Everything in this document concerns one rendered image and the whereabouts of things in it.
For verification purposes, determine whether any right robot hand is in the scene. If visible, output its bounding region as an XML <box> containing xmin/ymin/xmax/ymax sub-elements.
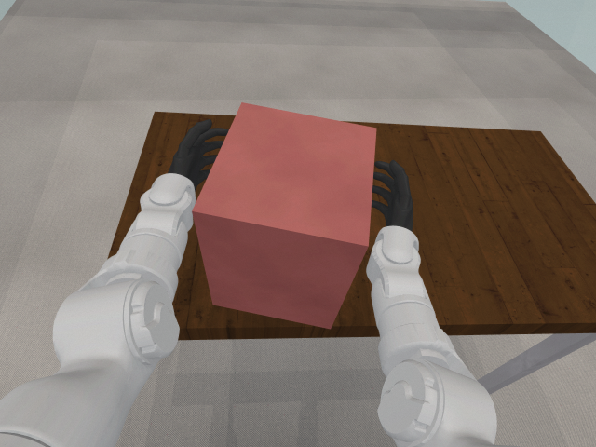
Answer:
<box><xmin>372</xmin><ymin>160</ymin><xmax>413</xmax><ymax>231</ymax></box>

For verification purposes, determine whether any left robot hand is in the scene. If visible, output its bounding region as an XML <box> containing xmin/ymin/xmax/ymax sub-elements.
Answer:
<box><xmin>168</xmin><ymin>119</ymin><xmax>229</xmax><ymax>191</ymax></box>

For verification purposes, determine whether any robot left forearm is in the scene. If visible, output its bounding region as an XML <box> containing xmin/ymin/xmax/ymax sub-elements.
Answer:
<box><xmin>53</xmin><ymin>173</ymin><xmax>196</xmax><ymax>359</ymax></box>

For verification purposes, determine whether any robot right forearm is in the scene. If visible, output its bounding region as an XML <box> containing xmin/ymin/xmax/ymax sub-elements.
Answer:
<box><xmin>366</xmin><ymin>226</ymin><xmax>478</xmax><ymax>382</ymax></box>

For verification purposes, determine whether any table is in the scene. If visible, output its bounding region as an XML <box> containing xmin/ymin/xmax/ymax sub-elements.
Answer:
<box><xmin>107</xmin><ymin>112</ymin><xmax>596</xmax><ymax>395</ymax></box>

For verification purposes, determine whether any robot left upper arm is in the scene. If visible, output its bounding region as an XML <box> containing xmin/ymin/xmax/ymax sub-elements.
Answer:
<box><xmin>0</xmin><ymin>278</ymin><xmax>180</xmax><ymax>447</ymax></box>

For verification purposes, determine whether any robot right upper arm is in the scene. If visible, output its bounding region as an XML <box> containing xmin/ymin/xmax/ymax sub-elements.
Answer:
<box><xmin>377</xmin><ymin>359</ymin><xmax>520</xmax><ymax>447</ymax></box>

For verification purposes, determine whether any carton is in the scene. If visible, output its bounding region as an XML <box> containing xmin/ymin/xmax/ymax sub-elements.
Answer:
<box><xmin>192</xmin><ymin>102</ymin><xmax>377</xmax><ymax>329</ymax></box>

